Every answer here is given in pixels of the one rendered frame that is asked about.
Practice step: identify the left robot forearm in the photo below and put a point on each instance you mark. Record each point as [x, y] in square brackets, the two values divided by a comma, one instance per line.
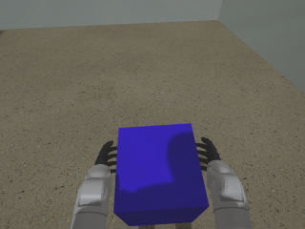
[92, 201]

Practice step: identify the robot left hand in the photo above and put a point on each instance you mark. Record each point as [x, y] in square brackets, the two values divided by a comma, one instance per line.
[104, 157]

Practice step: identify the carton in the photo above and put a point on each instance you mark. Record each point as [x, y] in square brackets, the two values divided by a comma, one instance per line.
[158, 178]

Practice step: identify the right robot forearm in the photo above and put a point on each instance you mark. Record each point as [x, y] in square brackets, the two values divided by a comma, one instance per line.
[230, 205]

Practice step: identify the robot right hand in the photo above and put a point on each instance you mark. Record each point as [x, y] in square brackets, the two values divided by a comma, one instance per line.
[211, 153]

